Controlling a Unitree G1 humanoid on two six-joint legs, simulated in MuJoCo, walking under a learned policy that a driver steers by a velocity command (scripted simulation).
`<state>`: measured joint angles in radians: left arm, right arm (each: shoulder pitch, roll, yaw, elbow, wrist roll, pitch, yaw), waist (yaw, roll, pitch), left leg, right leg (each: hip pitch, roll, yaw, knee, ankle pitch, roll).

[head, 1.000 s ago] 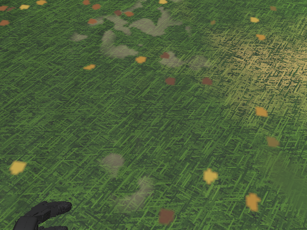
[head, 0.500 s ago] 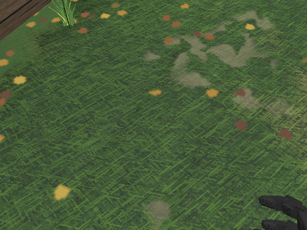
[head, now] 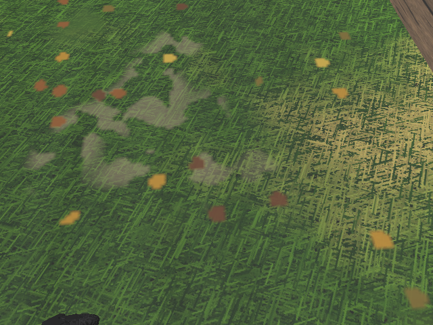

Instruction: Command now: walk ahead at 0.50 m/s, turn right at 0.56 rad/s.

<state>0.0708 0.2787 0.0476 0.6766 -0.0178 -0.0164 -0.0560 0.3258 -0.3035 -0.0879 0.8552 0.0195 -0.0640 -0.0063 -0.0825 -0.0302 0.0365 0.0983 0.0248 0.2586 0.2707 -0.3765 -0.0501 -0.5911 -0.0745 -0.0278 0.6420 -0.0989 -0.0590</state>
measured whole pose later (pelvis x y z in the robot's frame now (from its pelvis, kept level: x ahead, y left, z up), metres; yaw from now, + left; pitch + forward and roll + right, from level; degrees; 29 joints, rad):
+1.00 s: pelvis +0.54 -0.11 +0.00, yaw -16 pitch +2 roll +2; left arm 0.01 0.26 0.03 0.62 -0.01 -0.10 -0.03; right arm 0.45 -0.29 -0.06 0.88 0.03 -0.05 0.00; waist -0.12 -0.02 0.02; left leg -0.02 -0.02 -0.07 0.38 -0.40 -0.01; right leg -0.45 -0.02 0.04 0.46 -0.05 -0.02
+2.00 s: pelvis +0.91 -0.17 +0.00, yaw +18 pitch +2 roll +0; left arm 0.15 0.28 0.05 0.74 0.02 -0.03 0.01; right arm 0.16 -0.32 -0.07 0.63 0.01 0.05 -0.03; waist -0.01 0.03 0.01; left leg -0.39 -0.14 -0.20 0.64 -0.32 0.03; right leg -0.35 0.02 0.07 0.54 -0.23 0.02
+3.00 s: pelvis +0.92 -0.19 +0.02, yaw -5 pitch +2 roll +2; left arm 0.20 0.32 0.06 0.65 -0.01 0.03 0.02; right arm 0.12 -0.31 -0.08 0.73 0.01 -0.01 -0.02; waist 0.03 0.00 0.03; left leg -0.39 -0.03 -0.11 0.71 -0.36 -0.08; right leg -0.28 0.11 0.19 0.47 -0.20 -0.08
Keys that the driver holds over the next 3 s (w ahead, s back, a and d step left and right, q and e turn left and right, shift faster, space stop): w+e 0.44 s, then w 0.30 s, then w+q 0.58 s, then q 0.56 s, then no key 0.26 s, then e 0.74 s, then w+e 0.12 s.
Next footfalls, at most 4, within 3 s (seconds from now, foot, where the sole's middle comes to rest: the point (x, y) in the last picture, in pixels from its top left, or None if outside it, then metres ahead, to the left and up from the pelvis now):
0.04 right None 0.19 -0.11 -0.76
0.52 left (201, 314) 0.49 0.05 -0.76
1.00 right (299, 256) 0.65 -0.28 -0.76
1.48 left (222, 184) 0.96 -0.06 -0.76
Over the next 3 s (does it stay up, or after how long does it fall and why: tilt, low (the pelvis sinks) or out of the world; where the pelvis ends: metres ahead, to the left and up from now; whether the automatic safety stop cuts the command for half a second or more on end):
stays up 0.92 -0.19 0.02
